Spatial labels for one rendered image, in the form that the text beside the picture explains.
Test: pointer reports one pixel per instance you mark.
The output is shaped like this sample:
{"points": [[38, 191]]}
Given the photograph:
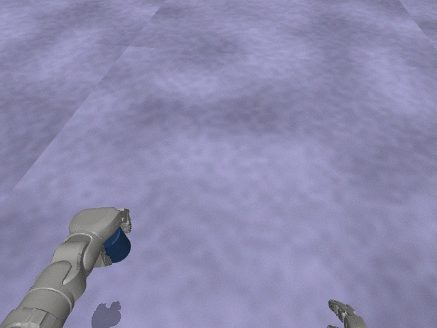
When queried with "tin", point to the tin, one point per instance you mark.
{"points": [[117, 246]]}

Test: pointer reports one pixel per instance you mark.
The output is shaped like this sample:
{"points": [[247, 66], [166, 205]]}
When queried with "left robot hand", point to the left robot hand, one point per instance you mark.
{"points": [[103, 222]]}

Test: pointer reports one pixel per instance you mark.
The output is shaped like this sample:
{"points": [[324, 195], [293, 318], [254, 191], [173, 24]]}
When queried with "right robot hand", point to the right robot hand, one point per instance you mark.
{"points": [[346, 314]]}

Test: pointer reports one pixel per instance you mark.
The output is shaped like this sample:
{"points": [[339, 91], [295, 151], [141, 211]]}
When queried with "left robot arm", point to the left robot arm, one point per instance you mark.
{"points": [[51, 299]]}

